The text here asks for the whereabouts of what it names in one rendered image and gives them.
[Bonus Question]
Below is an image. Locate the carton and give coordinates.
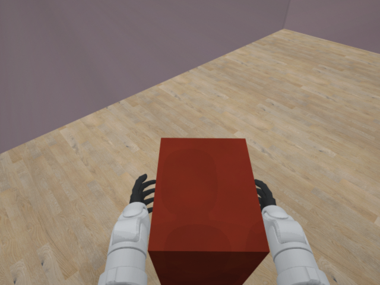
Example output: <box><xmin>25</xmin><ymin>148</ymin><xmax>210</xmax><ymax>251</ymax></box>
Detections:
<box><xmin>148</xmin><ymin>138</ymin><xmax>270</xmax><ymax>285</ymax></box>

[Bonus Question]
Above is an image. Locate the robot left hand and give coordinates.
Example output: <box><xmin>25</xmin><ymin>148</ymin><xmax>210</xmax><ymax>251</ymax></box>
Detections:
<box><xmin>129</xmin><ymin>174</ymin><xmax>156</xmax><ymax>213</ymax></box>

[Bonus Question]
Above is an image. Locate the robot left forearm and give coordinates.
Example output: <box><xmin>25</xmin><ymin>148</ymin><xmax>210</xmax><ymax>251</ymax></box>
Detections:
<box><xmin>98</xmin><ymin>202</ymin><xmax>151</xmax><ymax>285</ymax></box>

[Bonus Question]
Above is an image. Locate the robot right hand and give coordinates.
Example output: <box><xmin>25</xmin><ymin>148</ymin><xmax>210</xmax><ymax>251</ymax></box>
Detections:
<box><xmin>254</xmin><ymin>179</ymin><xmax>276</xmax><ymax>212</ymax></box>

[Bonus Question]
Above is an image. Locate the robot right forearm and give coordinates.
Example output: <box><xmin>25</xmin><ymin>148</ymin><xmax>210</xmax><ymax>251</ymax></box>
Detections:
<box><xmin>262</xmin><ymin>205</ymin><xmax>330</xmax><ymax>285</ymax></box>

